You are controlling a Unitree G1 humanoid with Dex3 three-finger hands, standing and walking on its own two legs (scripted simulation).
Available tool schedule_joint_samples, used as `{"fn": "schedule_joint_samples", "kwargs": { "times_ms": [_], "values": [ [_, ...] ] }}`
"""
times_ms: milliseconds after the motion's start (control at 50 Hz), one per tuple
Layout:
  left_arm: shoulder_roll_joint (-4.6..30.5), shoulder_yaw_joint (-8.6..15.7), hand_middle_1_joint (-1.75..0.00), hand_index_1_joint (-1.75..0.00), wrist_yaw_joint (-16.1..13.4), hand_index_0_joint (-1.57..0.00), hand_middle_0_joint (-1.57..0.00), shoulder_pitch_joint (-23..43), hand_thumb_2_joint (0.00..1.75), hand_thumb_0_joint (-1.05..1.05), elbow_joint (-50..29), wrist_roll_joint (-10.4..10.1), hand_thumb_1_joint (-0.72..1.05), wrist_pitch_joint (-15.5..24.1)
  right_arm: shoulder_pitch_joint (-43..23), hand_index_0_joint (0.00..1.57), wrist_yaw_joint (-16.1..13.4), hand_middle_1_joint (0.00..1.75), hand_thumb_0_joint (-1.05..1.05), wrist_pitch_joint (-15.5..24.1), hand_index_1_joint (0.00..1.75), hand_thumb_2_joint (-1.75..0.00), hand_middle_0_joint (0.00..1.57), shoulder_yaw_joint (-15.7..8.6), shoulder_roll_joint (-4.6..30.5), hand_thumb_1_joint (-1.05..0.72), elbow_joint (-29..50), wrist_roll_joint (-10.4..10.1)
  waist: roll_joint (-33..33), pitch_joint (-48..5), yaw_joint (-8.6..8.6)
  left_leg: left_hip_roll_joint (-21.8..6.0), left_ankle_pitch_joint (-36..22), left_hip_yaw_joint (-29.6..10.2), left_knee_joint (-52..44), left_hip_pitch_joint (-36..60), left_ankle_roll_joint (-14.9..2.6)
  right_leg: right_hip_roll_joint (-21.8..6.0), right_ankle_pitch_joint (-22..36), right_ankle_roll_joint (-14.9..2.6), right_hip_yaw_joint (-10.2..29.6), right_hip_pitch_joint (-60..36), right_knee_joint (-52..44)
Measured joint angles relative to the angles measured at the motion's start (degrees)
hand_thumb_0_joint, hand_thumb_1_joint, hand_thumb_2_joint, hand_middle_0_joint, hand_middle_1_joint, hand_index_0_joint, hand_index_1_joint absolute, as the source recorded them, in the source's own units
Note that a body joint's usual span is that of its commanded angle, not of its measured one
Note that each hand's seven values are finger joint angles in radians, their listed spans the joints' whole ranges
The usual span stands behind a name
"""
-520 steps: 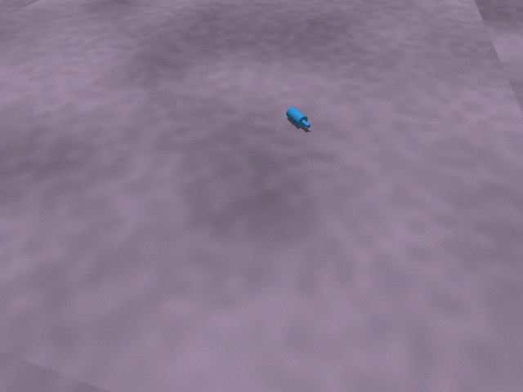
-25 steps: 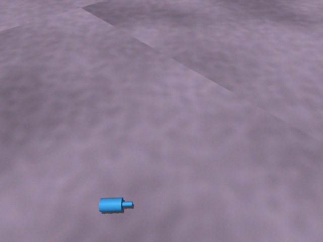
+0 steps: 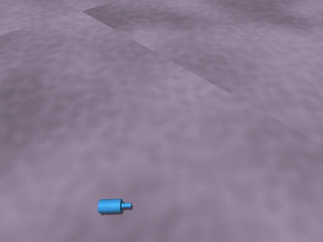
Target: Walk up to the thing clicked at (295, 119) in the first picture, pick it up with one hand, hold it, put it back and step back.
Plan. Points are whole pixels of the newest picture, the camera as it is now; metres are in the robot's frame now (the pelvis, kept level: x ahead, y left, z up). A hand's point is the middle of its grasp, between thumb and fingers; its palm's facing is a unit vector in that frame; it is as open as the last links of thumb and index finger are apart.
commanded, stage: stand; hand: left
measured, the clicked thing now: (115, 205) +0.46 +0.31 -0.75
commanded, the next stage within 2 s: walk up in 0.46 s
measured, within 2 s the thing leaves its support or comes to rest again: neither
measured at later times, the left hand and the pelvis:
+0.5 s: hand out of the picture +0.06 +0.25 -0.16, palm faces -0.01 -0.94 -0.34, open 7.4 cm; pelvis +0.00 +0.00 +0.00, yaw +0 degrees
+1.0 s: hand out of the picture +0.13 +0.33 -0.17, palm faces +0.05 -0.93 -0.36, open 7.4 cm; pelvis +0.06 +0.06 -0.01, yaw +3 degrees
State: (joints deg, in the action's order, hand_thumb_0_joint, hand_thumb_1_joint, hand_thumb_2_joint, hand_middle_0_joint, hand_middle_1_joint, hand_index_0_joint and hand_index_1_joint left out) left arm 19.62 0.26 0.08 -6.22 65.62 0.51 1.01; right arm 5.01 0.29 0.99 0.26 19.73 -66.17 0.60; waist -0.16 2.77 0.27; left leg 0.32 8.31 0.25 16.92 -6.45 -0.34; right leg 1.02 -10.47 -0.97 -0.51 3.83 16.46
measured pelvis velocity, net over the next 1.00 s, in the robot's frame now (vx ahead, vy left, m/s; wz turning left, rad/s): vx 0.06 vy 0.06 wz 0.05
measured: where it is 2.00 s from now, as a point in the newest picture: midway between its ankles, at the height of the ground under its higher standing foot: outside the picture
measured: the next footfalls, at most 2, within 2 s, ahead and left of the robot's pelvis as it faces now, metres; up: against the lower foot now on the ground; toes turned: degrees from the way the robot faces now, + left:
left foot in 0.72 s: +0.09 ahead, +0.17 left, +0.00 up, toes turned +3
right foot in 1.02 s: +0.12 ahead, -0.08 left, +0.00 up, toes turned +3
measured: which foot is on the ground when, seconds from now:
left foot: down 0.00-0.54, up 0.56-0.70, down 0.72-1.00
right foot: down 0.00-0.76, up 0.78-1.00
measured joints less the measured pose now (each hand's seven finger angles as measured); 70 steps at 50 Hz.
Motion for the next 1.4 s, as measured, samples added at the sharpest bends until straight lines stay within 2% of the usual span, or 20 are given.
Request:
{"fn": "schedule_joint_samples", "kwargs": {
  "times_ms": [480, 520, 600, 660, 700, 720, 740, 760, 780, 820, 860, 900, 960, 980, 1020, 1060, 1120, 1260, 1400],
  "values": [
    [0.35, 0.11, -0.3, -0.3, 0.22, -0.2, -0.21, -0.99, 0.9, 0.01, -0.48, 0.23, 0.9, 0.11, 1.76, 0.2, 0.33, 0.3, 0.01, -0.19, 0.3, -0.9, 0.2, -0.08, 0.09, -0.91, 0.43, 0.35, 0.18, 0.13, -0.01, -0.34, 0.13, -0.37, 0.84, -0.84, 0.22, 0.36, 0.09, -0.34, -0.35, 0.45, 0.19],
    [0.03, 0.83, -0.3, -0.3, 0.19, -0.2, -0.21, -1.5, 0.9, 0.01, -1.14, 0.59, 0.9, 0.68, 2.62, 0.2, 0.74, 0.3, 0.01, -0.71, 0.3, -0.9, 0.2, -0.73, 0.66, -0.91, 1.23, 0.87, 0.94, 0.05, -0.25, -0.63, 2.36, -0.68, 4.17, -1.96, -0.18, 0.7, -0.57, -0.43, -0.66, 0.24, 0.81],
    [-0.19, 2.25, -0.3, -0.3, -0.15, -0.21, -0.21, -3.3, 0.9, 0.01, -3.06, 1.44, 0.9, 1.15, 5.25, 0.2, 1.22, 0.3, 0.01, -1.96, 0.3, -0.9, 0.2, -2.01, 1.97, -0.91, 2.73, 1.75, 2.02, -0.88, -1.25, -0.59, 13.65, -1.77, 17.31, -6.86, -0.42, 0.53, -2.82, -0.69, -1.29, 0.32, 2.97],
    [0.23, 2.92, -0.3, -0.3, -0.34, -0.21, -0.21, -4.4, 0.9, 0.01, -4.59, 1.67, 0.9, 1.23, 6.84, 0.2, 1.63, 0.3, 0.01, -2.18, 0.3, -0.9, 0.2, -2.58, 2.52, -0.91, 3.96, 1.91, 2.14, -0.4, -1.68, -1.55, 15.96, -2.51, 21.55, -9.35, -0.19, -0.3, -4.09, 0.19, -1.76, -0.08, 3.89],
    [0.85, 3.07, -0.3, -0.3, -0.15, -0.2, -0.21, -4.81, 0.9, 0.01, -5.33, 1.66, 0.9, 1.06, 7.35, 0.2, 1.8, 0.3, 0.01, -1.87, 0.3, -0.9, 0.2, -2.75, 2.56, -0.91, 4.7, 1.9, 1.79, 0.44, -1.57, -2.64, 15.22, -2.68, 18.36, -9.26, -0.2, -1.15, -5.28, 1.28, -2.04, -0.2, 5.09],
    [1.24, 3.04, -0.3, -0.3, 0.0, -0.2, -0.21, -4.83, 0.9, 0.01, -5.57, 1.54, 0.9, 0.76, 7.47, 0.2, 1.79, 0.3, 0.01, -1.5, 0.3, -0.9, 0.2, -2.86, 2.49, -0.91, 5.01, 1.86, 1.42, 1.01, -1.36, -2.96, 11.7, -2.42, 15.1, -8.42, 0.11, -1.81, -6.34, 1.92, -2.15, -0.02, 6.52],
    [1.68, 3.01, -0.3, -0.3, 0.1, -0.2, -0.21, -4.69, 0.9, 0.01, -5.7, 1.28, 0.9, 0.33, 7.47, 0.2, 1.65, 0.3, 0.01, -1.03, 0.3, -0.9, 0.2, -3.02, 2.25, -0.91, 5.2, 1.89, 0.57, 1.71, -1.18, -2.39, 4.65, -1.7, 12.71, -7.42, 0.64, -2.91, -7.79, 2.52, -2.02, 0.4, 8.7],
    [2.12, 3.04, -0.3, -0.3, 0.09, -0.2, -0.21, -4.37, 0.9, 0.01, -5.73, 0.87, 0.9, -0.2, 7.22, 0.2, 1.39, 0.3, 0.01, -0.57, 0.3, -0.9, 0.2, -3.17, 1.7, -0.91, 5.25, 2.01, -0.69, 2.41, -1.26, -1.33, 3.18, -0.87, 12.04, -6.74, 0.67, -4.25, -8.84, 2.37, -1.61, 1.62, 12.02],
    [2.36, 3.04, -0.3, -0.3, -0.02, -0.2, -0.21, -4.02, 0.9, 0.01, -5.71, 0.41, 0.9, -0.76, 6.99, 0.2, 1.14, 0.3, 0.01, -0.19, 0.3, -0.9, 0.2, -3.11, 1.14, -0.91, 5.4, 2.03, -1.36, 2.84, -1.16, -0.77, 3.71, -0.47, 11.63, -6.27, 0.43, -4.36, -10.77, 2.0, -0.57, 3.17, 15.3],
    [2.65, 2.76, -0.3, -0.3, 0.01, -0.2, -0.21, -3.39, 0.9, 0.01, -5.64, -0.07, 0.91, -1.59, 6.88, 0.2, 0.91, 0.3, 0.01, 0.27, 0.3, -0.9, 0.2, -2.71, 0.25, -0.91, 5.91, 1.72, -1.44, 2.87, -0.28, -0.57, 4.48, -1.05, 10.46, -5.75, -0.23, -2.87, -16.36, 1.07, 0.7, 5.81, 19.7],
    [3.04, 2.52, -0.3, -0.3, 0.2, -0.2, -0.21, -2.62, 0.9, 0.01, -5.83, -0.3, 0.91, -1.86, 6.61, 0.2, 0.67, 0.3, 0.01, 0.41, 0.3, -0.9, 0.2, -2.19, -0.43, -0.91, 6.36, 1.56, -1.53, 2.98, 0.02, -0.54, 4.38, -1.46, 9.07, -5.1, -0.59, -1.93, -19.19, 0.31, 1.25, 7.93, 22.23],
    [3.26, 2.43, -0.3, -0.3, 0.15, -0.2, -0.2, -2.02, 0.9, 0.01, -6.1, -0.63, 0.91, -1.7, 5.89, 0.2, 0.35, 0.3, 0.01, 0.65, 0.3, -0.9, 0.2, -1.71, -0.86, -0.9, 6.78, 1.35, -1.79, 3.3, -0.2, -0.39, 4.36, -1.14, 8.21, -4.38, -0.77, -1.85, -18.52, -0.01, 1.65, 9.44, 22.41],
    [3.24, 2.27, -0.3, -0.3, -0.13, -0.2, -0.2, -1.04, 0.9, 0.01, -5.75, -0.7, 0.91, -1.63, 4.23, 0.2, -0.04, 0.3, 0.01, 0.78, 0.3, -0.9, 0.2, -1.27, -1.03, -0.9, 7.33, 0.79, -1.83, 3.87, -0.14, -0.01, 5.28, -0.8, 8.78, -3.72, -0.85, -2.42, -14.39, 0.03, 1.43, 9.68, 18.49],
    [3.15, 2.23, -0.3, -0.3, -0.24, -0.2, -0.2, -0.68, 0.9, 0.01, -5.54, -0.62, 0.91, -1.62, 3.65, 0.2, -0.16, 0.3, 0.01, 0.68, 0.3, -0.9, 0.2, -1.19, -0.99, -0.9, 7.53, 0.51, -1.77, 4.03, -0.15, 0.13, 5.86, -0.73, 9.46, -3.64, -0.81, -2.58, -11.56, -0.05, 1.24, 9.17, 16.12],
    [3.1, 2.16, -0.3, -0.3, -0.4, -0.2, -0.2, -0.31, 0.9, 0.01, -5.23, -0.44, 0.91, -1.33, 2.41, 0.21, -0.34, 0.3, 0.01, 0.24, 0.3, -0.9, 0.2, -1.04, -0.89, -0.9, 7.78, -0.26, -1.99, 4.18, -0.44, 0.6, 7.42, -0.26, 11.45, -3.69, -0.58, -3.03, -2.21, 0.31, 1.35, 7.69, 11.1],
    [2.08, 2.03, -0.3, -0.3, -0.51, -0.2, -0.2, 0.2, 0.9, 0.01, -4.45, -0.3, 0.91, -1.21, 0.97, 0.21, -0.56, 0.3, 0.01, -0.3, 0.3, -0.9, 0.2, -1.16, -0.41, -0.9, 7.6, -1.01, -0.38, 4.41, -0.21, -0.12, 8.54, -0.78, 12.74, -3.34, -0.28, -2.42, -2.34, 1.98, 0.8, 6.43, 10.55],
    [1.3, 1.24, -0.3, -0.3, 0.04, -0.2, -0.2, 0.41, 0.9, 0.01, -3.82, -0.52, 0.91, -1.52, 0.12, 0.2, -0.65, 0.3, 0.01, -0.42, 0.3, -0.9, 0.2, -1.15, -0.49, -0.9, 7.14, -1.02, -0.14, 2.79, -0.35, 0.35, 7.73, -0.74, 9.98, -1.91, -0.13, -2.97, -3.71, 2.55, 0.84, 6.03, 10.2],
    [0.35, 0.83, -0.3, -0.3, 0.29, -0.2, -0.21, 2.73, 0.9, 0.01, -3.18, -0.81, 0.91, -0.95, -1.99, 0.2, -0.24, 0.3, 0.01, -0.06, 0.3, -0.9, 0.2, -0.57, -0.26, -0.9, 4.83, -0.85, -0.18, 2.29, -1.03, 0.08, 5.45, -1.23, 4.85, 0.59, 0.45, -2.75, -2.4, 2.12, 0.28, 3.96, 6.39],
    [-0.07, 0.94, -0.3, -0.3, 0.11, -0.2, -0.21, 3.54, 0.9, 0.01, -2.24, -0.67, 0.9, -0.89, -3.11, 0.2, -0.21, 0.3, 0.01, -0.53, 0.3, -0.9, 0.2, -0.6, 0.27, -0.9, 3.73, -0.73, -0.38, 2.04, -0.65, -0.7, 4.08, -1.42, 2.37, 1.87, 1.09, -1.99, -0.96, 1.6, 0.02, 2.63, 3.77]
  ]
}}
